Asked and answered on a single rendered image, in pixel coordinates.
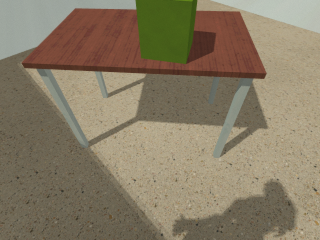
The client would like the carton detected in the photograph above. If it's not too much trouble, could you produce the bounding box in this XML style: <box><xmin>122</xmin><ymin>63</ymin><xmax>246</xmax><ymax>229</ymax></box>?
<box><xmin>135</xmin><ymin>0</ymin><xmax>198</xmax><ymax>64</ymax></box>

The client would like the table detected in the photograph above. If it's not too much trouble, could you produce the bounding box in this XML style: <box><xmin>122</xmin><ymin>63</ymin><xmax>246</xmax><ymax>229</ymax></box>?
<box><xmin>21</xmin><ymin>8</ymin><xmax>267</xmax><ymax>158</ymax></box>

